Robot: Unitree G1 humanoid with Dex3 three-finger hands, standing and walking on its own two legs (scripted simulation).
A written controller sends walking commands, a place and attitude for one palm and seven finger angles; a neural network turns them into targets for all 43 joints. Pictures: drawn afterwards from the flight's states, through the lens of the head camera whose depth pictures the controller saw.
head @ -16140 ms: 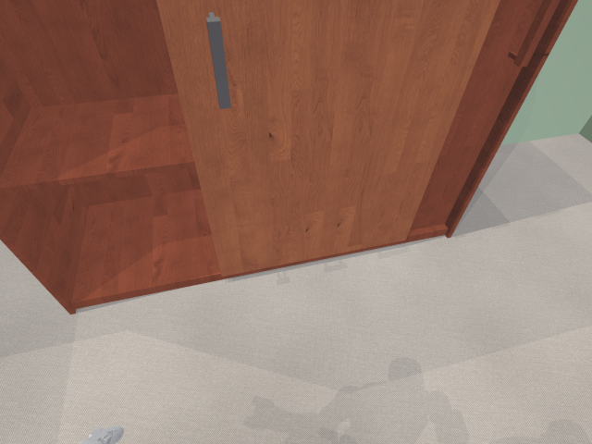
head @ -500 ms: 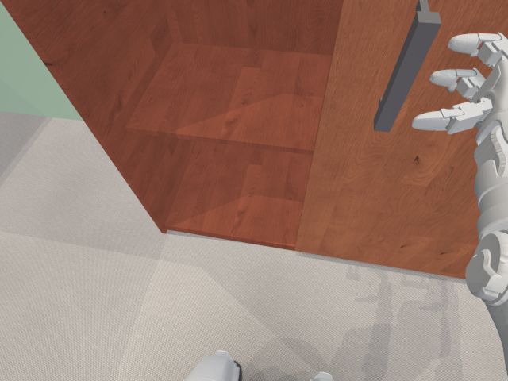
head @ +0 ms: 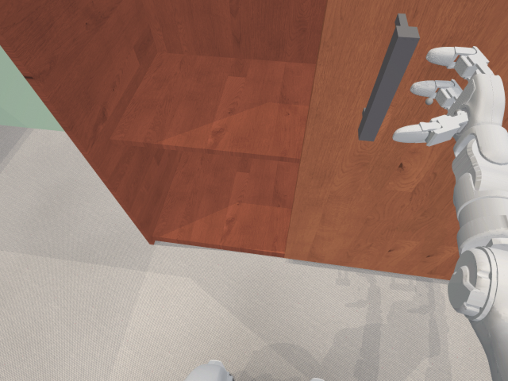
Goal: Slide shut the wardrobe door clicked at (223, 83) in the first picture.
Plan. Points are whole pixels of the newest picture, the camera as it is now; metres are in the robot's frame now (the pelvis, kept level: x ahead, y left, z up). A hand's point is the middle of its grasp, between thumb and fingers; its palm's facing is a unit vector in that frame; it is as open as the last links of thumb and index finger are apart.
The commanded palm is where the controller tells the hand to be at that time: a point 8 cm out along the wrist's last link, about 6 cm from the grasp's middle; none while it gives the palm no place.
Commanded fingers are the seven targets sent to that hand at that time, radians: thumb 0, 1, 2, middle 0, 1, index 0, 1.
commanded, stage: move the hooked fingers beside the handle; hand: right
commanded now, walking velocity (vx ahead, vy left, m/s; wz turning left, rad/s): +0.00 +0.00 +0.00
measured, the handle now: (382, 83) +0.55 -0.11 +0.16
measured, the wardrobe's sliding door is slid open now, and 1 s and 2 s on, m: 0.55 0.55 0.55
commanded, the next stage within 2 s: feel for the door with the fingertips in 0.44 s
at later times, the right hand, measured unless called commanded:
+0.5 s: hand (411, 109) +0.50 -0.15 +0.15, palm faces +0.01 +1.00 +0.01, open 13.9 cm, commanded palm +0.49 -0.20 +0.14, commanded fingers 0.00 0.50 -0.30 0.30 1.20 0.30 1.20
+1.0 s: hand (387, 108) +0.50 -0.12 +0.15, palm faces +0.01 +1.00 -0.01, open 14.0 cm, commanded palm +0.49 -0.17 +0.14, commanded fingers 0.00 0.50 -0.30 0.30 1.20 0.30 1.20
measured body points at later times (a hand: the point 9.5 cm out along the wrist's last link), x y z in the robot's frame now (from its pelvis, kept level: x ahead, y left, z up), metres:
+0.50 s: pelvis +0.00 +0.00 +0.00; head +0.08 +0.00 +0.44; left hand +0.02 +0.26 -0.12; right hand +0.50 -0.21 +0.15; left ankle +0.02 +0.13 -0.71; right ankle +0.00 -0.12 -0.71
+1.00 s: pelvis +0.01 +0.01 +0.01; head +0.08 +0.01 +0.45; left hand +0.05 +0.26 -0.12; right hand +0.50 -0.17 +0.15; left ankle +0.02 +0.13 -0.71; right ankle +0.00 -0.12 -0.71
